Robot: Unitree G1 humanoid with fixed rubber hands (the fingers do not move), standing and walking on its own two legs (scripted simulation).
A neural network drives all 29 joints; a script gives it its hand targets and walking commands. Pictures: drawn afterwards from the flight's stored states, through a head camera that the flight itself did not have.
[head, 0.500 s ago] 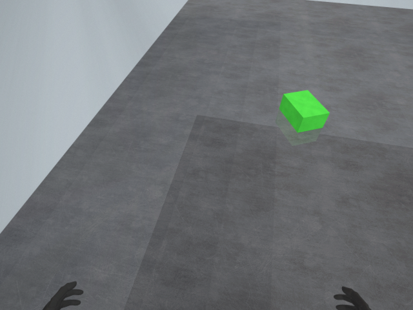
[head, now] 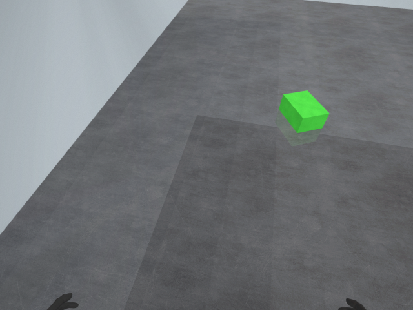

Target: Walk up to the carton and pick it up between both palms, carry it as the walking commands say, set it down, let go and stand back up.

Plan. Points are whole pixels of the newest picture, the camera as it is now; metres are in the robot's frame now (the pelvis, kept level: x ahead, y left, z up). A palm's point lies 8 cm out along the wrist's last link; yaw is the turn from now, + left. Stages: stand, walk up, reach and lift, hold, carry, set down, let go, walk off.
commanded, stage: stand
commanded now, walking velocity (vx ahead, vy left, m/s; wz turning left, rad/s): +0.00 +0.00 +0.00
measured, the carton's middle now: (302, 111) +1.57 -0.72 -0.71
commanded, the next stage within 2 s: walk up in 0.94 s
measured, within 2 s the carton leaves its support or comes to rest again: neither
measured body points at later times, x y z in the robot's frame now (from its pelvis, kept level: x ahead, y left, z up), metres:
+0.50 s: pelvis +0.01 +0.00 +0.00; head +0.01 +0.00 +0.45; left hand +0.12 +0.32 -0.11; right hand +0.12 -0.32 -0.11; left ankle +0.01 +0.12 -0.75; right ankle +0.01 -0.12 -0.75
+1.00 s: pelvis +0.01 +0.00 +0.00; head +0.02 +0.00 +0.45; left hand +0.12 +0.32 -0.11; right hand +0.12 -0.32 -0.11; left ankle +0.01 +0.12 -0.75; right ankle +0.01 -0.12 -0.75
